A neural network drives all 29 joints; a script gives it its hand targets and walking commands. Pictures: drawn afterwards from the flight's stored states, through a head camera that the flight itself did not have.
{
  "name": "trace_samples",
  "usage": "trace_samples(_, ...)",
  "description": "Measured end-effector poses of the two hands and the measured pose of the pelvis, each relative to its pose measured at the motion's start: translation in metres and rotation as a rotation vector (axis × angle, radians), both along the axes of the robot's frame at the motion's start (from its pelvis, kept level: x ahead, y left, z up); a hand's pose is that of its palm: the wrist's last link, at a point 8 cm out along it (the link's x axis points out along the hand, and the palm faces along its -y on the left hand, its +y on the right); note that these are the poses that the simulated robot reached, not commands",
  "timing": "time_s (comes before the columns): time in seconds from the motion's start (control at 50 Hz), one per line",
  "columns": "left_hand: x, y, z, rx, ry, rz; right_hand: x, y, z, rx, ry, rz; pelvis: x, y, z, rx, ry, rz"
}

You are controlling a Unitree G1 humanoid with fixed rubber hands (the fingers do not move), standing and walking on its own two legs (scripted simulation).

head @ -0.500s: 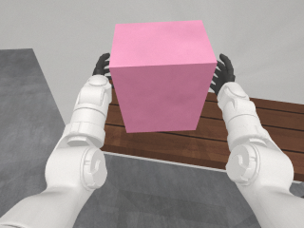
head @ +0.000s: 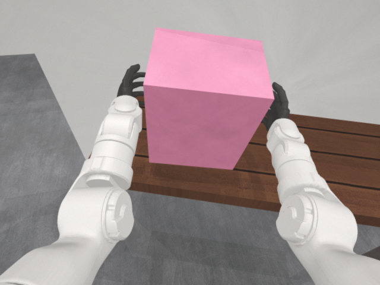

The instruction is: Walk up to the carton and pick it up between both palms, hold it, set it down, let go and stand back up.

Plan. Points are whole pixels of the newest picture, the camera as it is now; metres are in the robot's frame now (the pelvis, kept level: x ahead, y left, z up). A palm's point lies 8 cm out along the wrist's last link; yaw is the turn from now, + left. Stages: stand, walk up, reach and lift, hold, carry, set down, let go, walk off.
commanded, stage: set down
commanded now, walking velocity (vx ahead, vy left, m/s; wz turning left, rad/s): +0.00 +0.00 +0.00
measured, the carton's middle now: (199, 108) +0.50 -0.04 +0.11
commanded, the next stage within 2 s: none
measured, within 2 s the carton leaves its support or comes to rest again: neither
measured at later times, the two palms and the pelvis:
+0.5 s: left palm (129, 109) +0.45 +0.12 +0.14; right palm (273, 123) +0.43 -0.20 +0.13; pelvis +0.00 +0.00 +0.00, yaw +0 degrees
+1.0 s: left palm (128, 111) +0.45 +0.13 +0.14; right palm (272, 124) +0.43 -0.20 +0.12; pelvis +0.00 +0.00 +0.00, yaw +0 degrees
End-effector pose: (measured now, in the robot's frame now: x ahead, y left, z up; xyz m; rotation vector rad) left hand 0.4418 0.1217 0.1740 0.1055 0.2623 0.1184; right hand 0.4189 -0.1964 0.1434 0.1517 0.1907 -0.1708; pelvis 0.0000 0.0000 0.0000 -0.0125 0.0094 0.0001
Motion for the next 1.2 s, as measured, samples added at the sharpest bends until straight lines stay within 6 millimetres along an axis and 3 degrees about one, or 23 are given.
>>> trace_samples(0.52, 0.009, 0.001, -0.03, -0.032, 0.065, 0.01, 0.008, -0.002, -0.018, -0.011, 0.016, 0.031, 0.005, -0.001, 0.0, 0.001, 0.037, 0.0)
trace_samples(1.2, 0.007, 0.005, -0.037, -0.103, 0.04, 0.002, 0.007, 0.0, -0.02, -0.021, -0.01, 0.037, 0.005, -0.001, 0.0, 0.001, 0.04, 0.0)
